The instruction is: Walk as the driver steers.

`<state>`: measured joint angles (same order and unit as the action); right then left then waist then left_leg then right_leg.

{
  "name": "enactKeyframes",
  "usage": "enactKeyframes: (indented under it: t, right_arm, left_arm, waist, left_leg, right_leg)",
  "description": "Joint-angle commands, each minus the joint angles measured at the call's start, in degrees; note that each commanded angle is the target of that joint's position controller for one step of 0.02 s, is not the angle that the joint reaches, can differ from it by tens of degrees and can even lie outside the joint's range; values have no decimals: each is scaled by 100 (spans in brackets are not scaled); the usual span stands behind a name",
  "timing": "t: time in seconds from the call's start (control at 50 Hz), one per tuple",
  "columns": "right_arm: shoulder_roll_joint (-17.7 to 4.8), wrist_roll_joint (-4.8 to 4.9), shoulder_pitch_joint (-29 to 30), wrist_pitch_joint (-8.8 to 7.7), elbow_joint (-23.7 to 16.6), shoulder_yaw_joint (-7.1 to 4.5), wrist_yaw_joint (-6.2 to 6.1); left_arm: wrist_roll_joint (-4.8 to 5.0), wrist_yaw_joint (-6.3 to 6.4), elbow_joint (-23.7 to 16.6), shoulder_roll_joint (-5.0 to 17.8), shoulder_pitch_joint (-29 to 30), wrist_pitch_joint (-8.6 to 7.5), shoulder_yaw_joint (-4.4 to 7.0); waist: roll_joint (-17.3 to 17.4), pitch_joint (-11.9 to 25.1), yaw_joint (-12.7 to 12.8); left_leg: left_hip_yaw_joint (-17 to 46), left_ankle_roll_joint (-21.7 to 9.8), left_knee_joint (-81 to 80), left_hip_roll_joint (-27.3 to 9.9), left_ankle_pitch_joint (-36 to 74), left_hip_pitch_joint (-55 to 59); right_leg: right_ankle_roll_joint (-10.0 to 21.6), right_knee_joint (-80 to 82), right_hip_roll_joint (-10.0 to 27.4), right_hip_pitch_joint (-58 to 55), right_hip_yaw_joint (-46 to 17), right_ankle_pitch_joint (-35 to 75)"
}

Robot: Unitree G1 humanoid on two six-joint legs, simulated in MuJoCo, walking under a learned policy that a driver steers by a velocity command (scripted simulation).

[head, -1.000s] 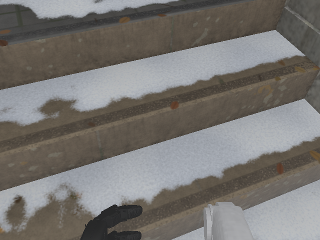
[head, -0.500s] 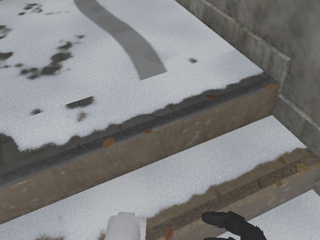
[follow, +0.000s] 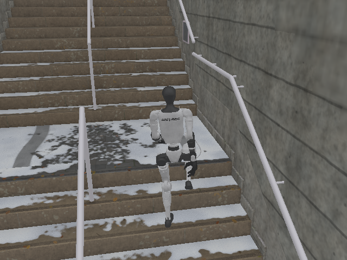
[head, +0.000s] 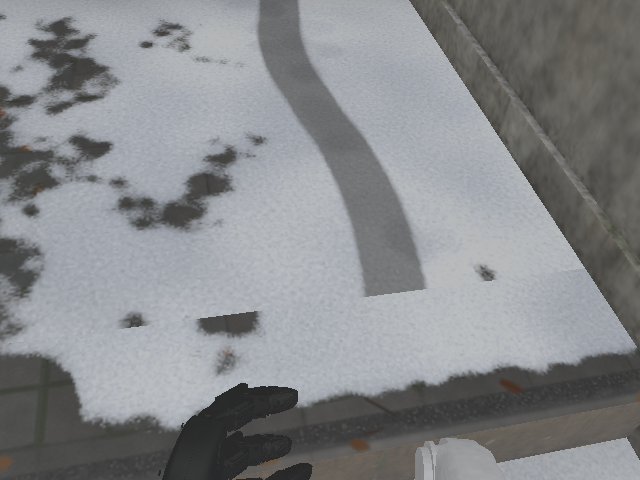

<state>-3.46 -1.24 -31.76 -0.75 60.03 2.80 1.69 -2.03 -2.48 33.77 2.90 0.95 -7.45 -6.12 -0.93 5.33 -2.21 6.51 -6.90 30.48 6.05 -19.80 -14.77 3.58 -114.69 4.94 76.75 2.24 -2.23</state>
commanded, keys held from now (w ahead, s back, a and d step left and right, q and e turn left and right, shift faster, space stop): w+q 0.88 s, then w+e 0.12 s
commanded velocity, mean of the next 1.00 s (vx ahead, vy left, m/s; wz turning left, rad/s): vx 0.50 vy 0.00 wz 0.55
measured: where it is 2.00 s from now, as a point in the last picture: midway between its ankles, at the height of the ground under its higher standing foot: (90, 165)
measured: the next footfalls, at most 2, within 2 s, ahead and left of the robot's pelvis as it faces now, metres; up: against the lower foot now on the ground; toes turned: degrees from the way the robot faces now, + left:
right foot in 0.16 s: +0.31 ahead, -0.11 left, +0.17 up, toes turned +3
left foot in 0.70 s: +0.51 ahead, +0.28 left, +0.33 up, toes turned +33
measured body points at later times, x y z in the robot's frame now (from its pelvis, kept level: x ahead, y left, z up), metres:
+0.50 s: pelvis +0.27 +0.02 +0.16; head +0.27 +0.01 +0.61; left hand +0.17 +0.21 +0.01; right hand +0.56 -0.07 +0.11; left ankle +0.31 +0.19 -0.25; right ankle +0.27 -0.11 -0.57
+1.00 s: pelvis +0.52 +0.22 +0.33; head +0.50 +0.24 +0.78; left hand +0.60 +0.52 +0.27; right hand +0.66 +0.05 +0.20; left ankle +0.47 +0.26 -0.41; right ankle +0.70 +0.13 -0.23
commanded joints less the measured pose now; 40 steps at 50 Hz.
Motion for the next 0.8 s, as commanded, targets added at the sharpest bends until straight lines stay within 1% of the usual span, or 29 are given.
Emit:
enactKeyframes:
  t: [0.02, 0.04, 0.08, 0.1, 0.12, 0.14, 0.16, 0.18, 0.2, 0.22, 0.24, 0.26, 0.3, 0.34, 0.38, 0.4, 0.46, 0.5, 0.58, 0.6, 0.62, 0.66, 0.68, 0.7, 0.72, 0.74, 0.76, 0.78, 0.8]
  right_arm:
    - [-681, 111, -884, 99, -116, -169, -205]
    - [-599, 103, -1113, 135, -111, -164, -282]
    - [-516, 211, -1111, 110, -141, -217, -523]
    - [-693, 124, -297, -52, -379, -242, -508]
    - [-1056, 61, -491, -235, -335, -316, -470]
    - [-1607, 26, 68, -286, -415, -424, -446]
    - [-1798, -22, 1176, -364, -759, -515, -442]
    - [-1392, -70, 1291, -525, -1077, -472, -275]
    - [-603, -172, 1066, -611, -1209, -343, -27]
    - [-818, -215, 1492, -609, -1480, -425, 212]
    - [-603, -102, 2457, -510, -2103, -358, 307]
    - [-276, -7, 2441, -344, -2388, -252, 269]
    - [45, 168, 1545, -186, -2284, -73, 254]
    - [315, 383, 1314, -155, -2276, 84, 245]
    - [-26, 265, 1799, -99, -2456, 109, 159]
    - [-62, 213, 1867, -47, -2345, 93, 22]
    - [92, 175, 2651, 50, -2695, 177, -160]
    - [-16, 229, 3078, 57, -2999, 175, -147]
    - [-191, 312, 4030, 61, -3633, 227, -16]
    - [-13, 334, 4473, 51, -3885, 405, 118]
    - [-168, 392, 4884, 27, -3979, 364, 199]
    - [-380, 222, 4310, -34, -3702, 134, 223]
    - [-732, 279, 3487, -71, -3538, -71, 263]
    - [-1420, 290, 2243, -67, -3288, -384, 272]
    - [-2101, 244, 1284, 27, -2974, -642, 215]
    - [-2737, 233, 802, 141, -2683, -827, 65]
    - [-2264, 64, 760, 107, -2481, -689, -11]
    - [-1839, 89, 727, 33, -2176, -580, 49]
    - [-1235, 82, 891, -109, -1901, -447, 146]
  left_arm:
    - [104, 48, -789, -169, 1413, -146, -204]
    - [133, 37, -936, -103, 1752, -183, -197]
    - [-16, 52, -1437, -261, 2833, -137, -298]
    - [139, 111, -1212, 139, 1857, -129, -51]
    - [159, 251, -1076, 731, 1084, -140, 291]
    - [188, 285, -748, 1372, -163, -87, 620]
    - [195, 248, -239, 1954, -1792, -50, 876]
    - [-33, 243, 222, 2480, -2852, -5, 1024]
    - [-90, 406, 428, 2314, -2655, 183, 1023]
    - [111, 594, 561, 1529, -2092, 357, 848]
    - [134, 592, 1057, 825, -1802, 457, 640]
    - [70, 571, 1378, 345, -1558, 479, 538]
    - [-75, 368, 1849, -272, -1238, 433, 397]
    - [-60, 159, 2039, -68, -1074, 409, 454]
    - [-165, 113, 1985, 332, -743, 331, 450]
    - [-251, 93, 2024, 521, -980, 278, 431]
    - [-78, 184, 2241, 1020, -2031, 291, 498]
    - [-23, 273, 2244, 1222, -2623, 351, 581]
    - [12, 579, 2061, 1224, -3016, 498, 665]
    - [184, 673, 2020, 1603, -2846, 552, 793]
    - [295, 685, 2097, 1598, -3025, 576, 818]
    - [355, 563, 2372, 1918, -3400, 511, 828]
    - [335, 541, 2271, 2309, -3239, 511, 885]
    - [282, 518, 1991, 2624, -2834, 493, 953]
    - [219, 422, 1550, 2258, -2622, 350, 930]
    - [74, 187, 1320, 1551, -2406, 51, 763]
    - [208, -38, 1561, 1437, -2466, -82, 911]
    - [312, -63, 1302, 1213, -1977, -52, 925]
    - [246, 39, 726, 980, -1117, -98, 814]
  waist:
    - [543, -419, -405]
    - [588, -437, -502]
    - [699, -412, -473]
    - [1431, 79, 258]
    - [1817, 1023, 623]
    - [2404, 1541, 1428]
    - [2016, 2123, 2217]
    - [-383, 3054, 2030]
    - [-2745, 3195, 1604]
    - [-1791, 1916, 1359]
    - [-1041, 406, 980]
    - [-273, -470, 407]
    - [472, -820, -353]
    - [258, -1023, -680]
    - [57, -1036, -761]
    - [-16, -944, -580]
    - [-206, -859, -33]
    - [-279, -766, 248]
    - [-350, -802, 520]
    - [-601, -756, 509]
    - [-519, -983, 661]
    - [-654, -244, 306]
    - [-1191, 201, -202]
    - [-1677, 1055, -853]
    - [-516, 1759, -989]
    - [1575, 2628, -631]
    - [1037, 2819, -479]
    - [827, 1848, -355]
    - [566, 543, -245]
  left_leg:
    - [1959, -142, -1197, -1126, 1814, 744]
    - [2100, -188, -1338, -1244, 2007, 1105]
    - [1786, -423, -2769, -1430, 3105, 238]
    - [1360, -513, -2546, -1238, 5976, -228]
    - [1265, -530, -1922, -1301, 9215, 37]
    - [1176, -510, -710, -1383, 10868, 1144]
    - [1265, -486, 910, -1333, 10539, 740]
    - [1080, -538, 2638, -695, 7998, -692]
    - [1247, -132, 5705, 442, 1286, -2547]
    - [1255, -73, 7781, 153, 968, -3419]
    - [684, 32, 9188, 76, 814, -4239]
    - [537, -111, 9977, -64, 716, -4690]
    - [547, -352, 10532, -372, 1032, -4765]
    - [527, -363, 9550, -650, 1253, -5088]
    - [67, -57, 8274, -642, 2412, -4531]
    - [-148, 107, 9048, -520, 2596, -4725]
    - [-94, 272, 9664, -723, 2066, -6457]
    - [249, 342, 9758, -969, 1496, -7646]
    - [-231, 627, 7907, -1646, 1266, -7504]
    - [-805, 488, 6347, -1902, 280, -6182]
    - [-1229, 385, 5317, -1841, -93, -5113]
    - [-2535, -102, 4885, -726, -1142, -2676]
    - [-2390, -381, 4211, -402, -901, -2084]
    - [-1539, -670, 3227, -70, -614, -973]
    - [1267, -1277, 2172, -987, -672, 1177]
    - [4750, -1796, -770, -1889, -1982, 2409]
    - [5366, -1373, -1521, -2314, -2314, 2287]
    - [4724, -893, -1418, -2233, -2160, 1396]
    - [3685, -650, -987, -1968, -1698, 233]
  right_leg:
    - [-240, 551, -134, 1078, 433, -356]
    - [-307, 1149, -150, 1115, 419, -435]
    - [-307, 3207, -191, -1070, 945, -1370]
    - [-116, 4401, -625, -3420, 1186, -1584]
    - [-25, 4354, -1076, -5163, 1234, -1642]
    - [243, 5171, -910, -5602, 340, -2279]
    - [666, 5788, -284, -6910, -1094, -2775]
    - [1237, 7345, 810, -8869, -3349, -3012]
    - [1967, 9650, 2004, -9410, -6851, -3535]
    - [1690, 9871, 2006, -8142, -6851, -4167]
    - [1484, 9857, 1797, -6884, -5490, -4053]
    - [1133, 9472, 1745, -5863, -4169, -3468]
    - [386, 9140, 1312, -4924, -1979, -2115]
    - [9, 9357, 974, -4655, -299, -1377]
    - [103, 9698, 574, -3745, 794, -1247]
    - [398, 9753, 742, -3909, 650, -939]
    - [467, 9748, 1176, -5705, 160, -914]
    - [326, 9760, 1536, -7276, -66, -884]
    - [232, 10427, 1575, -7755, 121, -1341]
    - [380, 11459, 1618, -7125, 441, -990]
    - [440, 11792, 1499, -6797, 714, -638]
    - [617, 10681, 1416, -7052, 1288, 5317]
    - [579, 9735, 1513, -7753, 1253, 7959]
    - [414, 8398, 1295, -8115, 1116, 8754]
    - [-44, 6309, 765, -5872, 815, 7031]
    - [-352, 4045, -658, -4460, -155, -529]
    - [-268, 1657, -704, -3952, -1391, -792]
    - [-83, 608, -622, -3389, -1285, -705]
    - [189, 70, -501, -2634, -1016, -782]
